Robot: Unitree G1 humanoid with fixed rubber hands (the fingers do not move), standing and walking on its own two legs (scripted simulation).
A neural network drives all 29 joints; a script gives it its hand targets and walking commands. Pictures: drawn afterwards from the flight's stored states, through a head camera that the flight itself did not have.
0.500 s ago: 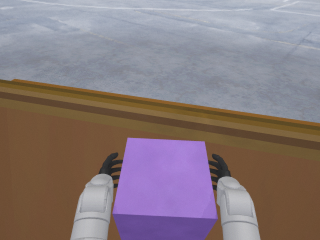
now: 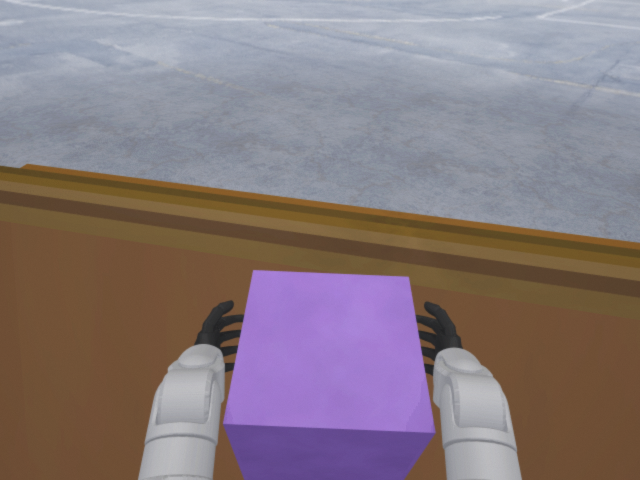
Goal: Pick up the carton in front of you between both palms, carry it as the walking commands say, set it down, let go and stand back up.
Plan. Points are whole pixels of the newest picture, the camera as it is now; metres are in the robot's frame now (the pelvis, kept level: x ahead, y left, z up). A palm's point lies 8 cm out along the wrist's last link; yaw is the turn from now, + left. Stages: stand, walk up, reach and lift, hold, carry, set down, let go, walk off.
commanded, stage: carry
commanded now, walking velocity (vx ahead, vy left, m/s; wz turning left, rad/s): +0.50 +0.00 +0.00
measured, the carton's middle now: (325, 386) +0.30 +0.01 -0.02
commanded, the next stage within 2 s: none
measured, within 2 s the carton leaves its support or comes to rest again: neither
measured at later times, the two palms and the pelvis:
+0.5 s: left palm (233, 256) +0.45 +0.16 +0.08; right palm (427, 264) +0.45 -0.14 +0.08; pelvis +0.19 +0.01 +0.00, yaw -1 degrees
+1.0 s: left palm (283, 162) +0.76 +0.11 +0.09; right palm (419, 163) +0.79 -0.18 +0.08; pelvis +0.51 -0.05 +0.01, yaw +2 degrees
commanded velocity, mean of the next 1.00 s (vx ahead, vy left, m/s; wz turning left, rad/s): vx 0.50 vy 0.00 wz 0.00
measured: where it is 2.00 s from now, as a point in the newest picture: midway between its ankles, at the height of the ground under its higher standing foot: (328, 299)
